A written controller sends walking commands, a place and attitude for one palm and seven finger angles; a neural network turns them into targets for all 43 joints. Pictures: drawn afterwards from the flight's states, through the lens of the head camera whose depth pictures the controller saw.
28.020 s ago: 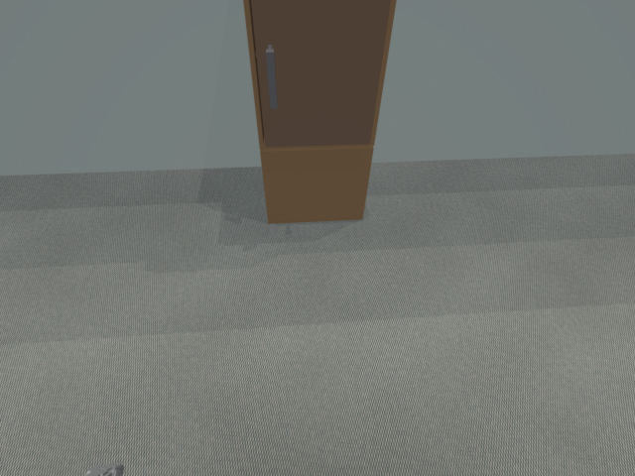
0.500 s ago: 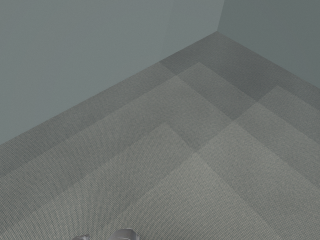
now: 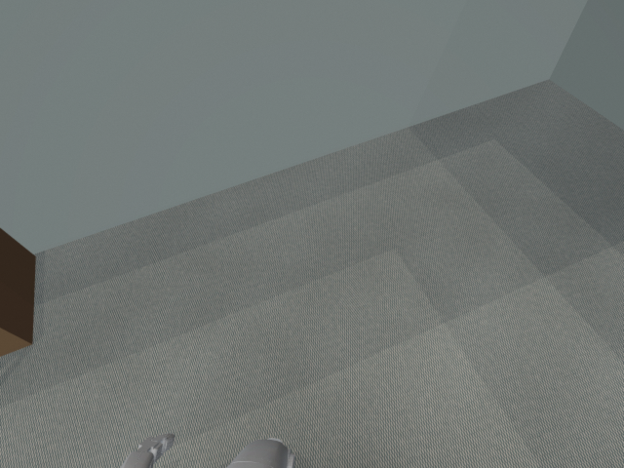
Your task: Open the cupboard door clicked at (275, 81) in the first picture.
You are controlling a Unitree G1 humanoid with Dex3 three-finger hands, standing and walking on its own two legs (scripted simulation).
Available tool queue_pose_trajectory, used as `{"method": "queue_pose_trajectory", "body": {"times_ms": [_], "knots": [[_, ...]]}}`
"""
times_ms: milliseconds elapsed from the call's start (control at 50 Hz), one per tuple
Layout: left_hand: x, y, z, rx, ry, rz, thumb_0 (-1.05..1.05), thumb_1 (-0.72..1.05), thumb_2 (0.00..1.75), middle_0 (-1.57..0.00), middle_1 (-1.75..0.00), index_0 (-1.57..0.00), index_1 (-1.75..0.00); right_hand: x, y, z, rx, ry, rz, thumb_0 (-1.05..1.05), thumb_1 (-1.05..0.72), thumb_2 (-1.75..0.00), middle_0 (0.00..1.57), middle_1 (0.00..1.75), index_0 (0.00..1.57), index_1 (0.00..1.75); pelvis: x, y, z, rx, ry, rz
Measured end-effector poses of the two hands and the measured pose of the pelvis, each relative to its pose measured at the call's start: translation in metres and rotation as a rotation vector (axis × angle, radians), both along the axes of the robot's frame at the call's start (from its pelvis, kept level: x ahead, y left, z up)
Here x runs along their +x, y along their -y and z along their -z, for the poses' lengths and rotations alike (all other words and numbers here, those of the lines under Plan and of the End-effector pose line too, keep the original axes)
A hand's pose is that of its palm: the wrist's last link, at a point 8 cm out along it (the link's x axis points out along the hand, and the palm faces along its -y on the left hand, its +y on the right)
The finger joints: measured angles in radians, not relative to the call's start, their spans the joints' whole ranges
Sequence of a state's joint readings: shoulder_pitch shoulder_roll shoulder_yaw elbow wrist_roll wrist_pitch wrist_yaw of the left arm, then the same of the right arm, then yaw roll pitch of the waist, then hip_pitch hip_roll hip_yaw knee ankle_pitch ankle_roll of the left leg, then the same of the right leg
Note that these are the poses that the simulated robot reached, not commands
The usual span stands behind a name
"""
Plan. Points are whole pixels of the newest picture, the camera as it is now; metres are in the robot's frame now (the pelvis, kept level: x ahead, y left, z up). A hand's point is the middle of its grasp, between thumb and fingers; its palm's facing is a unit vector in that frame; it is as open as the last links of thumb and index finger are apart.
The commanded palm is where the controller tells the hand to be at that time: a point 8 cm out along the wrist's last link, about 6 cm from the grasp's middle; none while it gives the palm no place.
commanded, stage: turn to face it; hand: left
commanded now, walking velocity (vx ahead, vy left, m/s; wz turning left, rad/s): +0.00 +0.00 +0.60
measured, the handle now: out of the picture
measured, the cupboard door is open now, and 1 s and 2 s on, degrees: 43 43 43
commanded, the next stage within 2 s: take the last steps up to it in 1.74 s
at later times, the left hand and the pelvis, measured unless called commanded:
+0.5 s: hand out of the picture +0.00 +0.24 -0.17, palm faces +0.35 -0.90 -0.27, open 7.4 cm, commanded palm none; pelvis +0.00 +0.00 +0.00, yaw +19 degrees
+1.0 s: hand out of the picture -0.03 +0.15 -0.15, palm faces +0.61 -0.75 -0.25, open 7.3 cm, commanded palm none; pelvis +0.04 -0.04 +0.01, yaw +38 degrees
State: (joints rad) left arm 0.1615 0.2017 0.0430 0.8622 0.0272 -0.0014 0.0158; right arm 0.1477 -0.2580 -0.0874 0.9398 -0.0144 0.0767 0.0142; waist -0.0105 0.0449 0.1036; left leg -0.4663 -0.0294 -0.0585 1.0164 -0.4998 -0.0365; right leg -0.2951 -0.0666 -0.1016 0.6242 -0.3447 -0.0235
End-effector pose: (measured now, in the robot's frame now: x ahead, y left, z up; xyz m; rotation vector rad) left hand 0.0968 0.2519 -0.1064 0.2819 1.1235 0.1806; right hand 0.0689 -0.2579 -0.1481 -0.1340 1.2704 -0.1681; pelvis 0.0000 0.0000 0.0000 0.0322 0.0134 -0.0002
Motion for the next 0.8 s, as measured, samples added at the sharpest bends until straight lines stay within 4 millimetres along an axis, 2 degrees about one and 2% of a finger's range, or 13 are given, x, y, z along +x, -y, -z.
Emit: {"method": "queue_pose_trajectory", "body": {"times_ms": [80,160,260,320,380,460,580,680,720,800], "knots": [[-0.026,0.014,-0.001,-0.025,-0.044,-0.060,0.01,0.90,0.89,-0.20,-0.30,-0.20,-0.30,0.018,0.006,-0.010,0.004,0.008,-0.049,0.01,-0.91,-0.90,0.20,0.29,0.19,0.30,0.001,0.008,-0.008,0.017,0.008,-0.059],[-0.052,0.021,0.005,-0.061,-0.069,-0.134,0.01,0.90,0.89,-0.20,-0.30,-0.20,-0.30,0.041,0.002,-0.019,-0.002,0.014,-0.121,0.01,-0.91,-0.90,0.20,0.29,0.19,0.30,0.003,0.011,-0.011,0.023,0.008,-0.122],[-0.089,0.010,0.020,-0.088,-0.100,-0.243,0.01,0.91,0.89,-0.20,-0.30,-0.20,-0.30,0.077,-0.019,-0.024,-0.024,0.043,-0.238,0.01,-0.91,-0.90,0.20,0.29,0.19,0.30,0.003,0.006,-0.006,0.009,0.007,-0.198],[-0.113,-0.004,0.037,-0.104,-0.128,-0.308,0.01,0.90,0.89,-0.20,-0.30,-0.20,-0.30,0.100,-0.037,-0.023,-0.042,0.099,-0.305,0.01,-0.91,-0.90,0.20,0.29,0.19,0.30,0.004,-0.005,0.006,-0.015,0.000,-0.239],[-0.129,-0.016,0.044,-0.095,-0.170,-0.356,0.01,0.90,0.89,-0.20,-0.30,-0.20,-0.30,0.111,-0.050,-0.025,-0.056,0.131,-0.353,0.00,-0.91,-0.90,0.20,0.29,0.19,0.30,0.002,-0.008,0.010,-0.013,-0.001,-0.272],[-0.128,-0.024,0.033,-0.080,-0.152,-0.397,0.01,0.91,0.89,-0.20,-0.30,-0.20,-0.30,0.110,-0.056,-0.029,-0.060,0.111,-0.392,0.00,-0.90,-0.90,0.20,0.29,0.20,0.30,0.003,-0.007,0.001,-0.024,-0.008,-0.310],[-0.109,-0.020,0.014,-0.047,-0.074,-0.419,0.01,0.91,0.90,-0.20,-0.30,-0.20,-0.30,0.106,-0.050,-0.022,-0.029,0.052,-0.429,0.00,-0.90,-0.90,0.20,0.30,0.20,0.30,0.010,0.007,-0.005,-0.030,-0.016,-0.366],[-0.094,0.000,0.008,-0.006,-0.004,-0.438,0.01,0.90,0.90,-0.20,-0.30,-0.20,-0.30,0.116,-0.030,-0.001,0.001,0.014,-0.446,0.00,-0.90,-0.90,0.20,0.30,0.20,0.30,0.020,0.030,0.005,-0.020,-0.020,-0.427],[-0.096,0.012,0.004,0.001,0.005,-0.454,0.01,0.90,0.89,-0.20,-0.30,-0.20,-0.30,0.123,-0.024,0.003,0.003,-0.001,-0.459,0.01,-0.90,-0.90,0.20,0.30,0.20,0.30,0.022,0.035,0.004,-0.018,-0.008,-0.460],[-0.108,0.038,-0.001,-0.024,-0.019,-0.510,0.01,0.90,0.89,-0.20,-0.30,-0.20,-0.30,0.141,-0.020,-0.003,0.001,-0.016,-0.499,0.01,-0.90,-0.90,0.20,0.30,0.20,0.30,0.028,0.042,-0.004,0.005,0.003,-0.514]]}}
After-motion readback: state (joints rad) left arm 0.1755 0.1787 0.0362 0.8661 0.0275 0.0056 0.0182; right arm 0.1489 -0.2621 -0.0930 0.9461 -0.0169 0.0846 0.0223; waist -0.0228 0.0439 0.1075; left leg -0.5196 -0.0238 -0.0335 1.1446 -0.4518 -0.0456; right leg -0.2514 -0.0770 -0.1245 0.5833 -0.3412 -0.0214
